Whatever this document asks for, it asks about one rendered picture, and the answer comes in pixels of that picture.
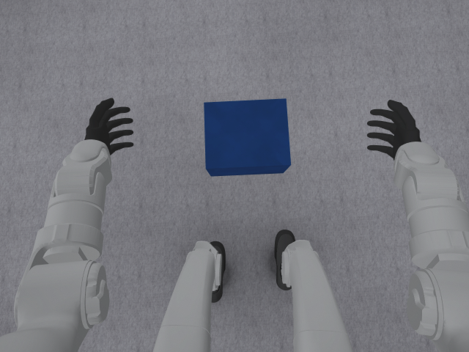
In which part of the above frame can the right robot forearm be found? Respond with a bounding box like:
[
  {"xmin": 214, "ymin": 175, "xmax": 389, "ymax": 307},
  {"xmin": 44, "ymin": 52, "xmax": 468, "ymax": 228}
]
[{"xmin": 394, "ymin": 142, "xmax": 469, "ymax": 272}]

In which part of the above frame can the robot right thigh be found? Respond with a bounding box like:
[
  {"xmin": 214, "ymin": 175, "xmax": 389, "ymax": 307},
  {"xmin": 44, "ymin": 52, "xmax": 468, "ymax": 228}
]
[{"xmin": 282, "ymin": 247, "xmax": 353, "ymax": 352}]

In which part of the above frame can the right robot upper arm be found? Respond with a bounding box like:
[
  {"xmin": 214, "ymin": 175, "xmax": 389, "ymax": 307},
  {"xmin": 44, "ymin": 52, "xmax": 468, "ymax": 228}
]
[{"xmin": 407, "ymin": 268, "xmax": 469, "ymax": 352}]

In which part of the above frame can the robot right hand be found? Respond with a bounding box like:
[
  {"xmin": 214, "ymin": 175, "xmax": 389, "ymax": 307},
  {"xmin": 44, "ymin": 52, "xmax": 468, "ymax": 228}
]
[{"xmin": 367, "ymin": 100, "xmax": 421, "ymax": 159}]

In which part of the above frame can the left robot upper arm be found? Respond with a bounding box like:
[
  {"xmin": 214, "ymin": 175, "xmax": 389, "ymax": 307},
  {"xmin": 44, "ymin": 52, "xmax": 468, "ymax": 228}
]
[{"xmin": 0, "ymin": 260, "xmax": 110, "ymax": 352}]

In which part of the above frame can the robot thigh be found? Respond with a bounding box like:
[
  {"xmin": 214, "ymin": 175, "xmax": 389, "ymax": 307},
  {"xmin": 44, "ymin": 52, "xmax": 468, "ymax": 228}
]
[
  {"xmin": 153, "ymin": 249, "xmax": 222, "ymax": 352},
  {"xmin": 282, "ymin": 247, "xmax": 353, "ymax": 352}
]

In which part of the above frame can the left robot forearm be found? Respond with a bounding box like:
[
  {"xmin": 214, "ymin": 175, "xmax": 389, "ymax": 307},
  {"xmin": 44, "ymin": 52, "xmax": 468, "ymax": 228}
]
[{"xmin": 14, "ymin": 139, "xmax": 112, "ymax": 328}]

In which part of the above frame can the robot left hand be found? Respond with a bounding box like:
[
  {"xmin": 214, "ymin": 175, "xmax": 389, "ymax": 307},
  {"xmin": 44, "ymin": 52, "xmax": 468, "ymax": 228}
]
[{"xmin": 85, "ymin": 98, "xmax": 133, "ymax": 155}]

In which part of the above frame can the robot left thigh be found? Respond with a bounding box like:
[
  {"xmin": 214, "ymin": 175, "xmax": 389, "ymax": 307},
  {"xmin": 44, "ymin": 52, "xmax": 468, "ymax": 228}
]
[{"xmin": 153, "ymin": 249, "xmax": 222, "ymax": 352}]

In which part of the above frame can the carton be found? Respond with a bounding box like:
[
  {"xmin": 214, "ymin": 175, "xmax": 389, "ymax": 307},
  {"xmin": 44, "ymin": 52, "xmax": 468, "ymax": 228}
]
[{"xmin": 204, "ymin": 98, "xmax": 291, "ymax": 177}]

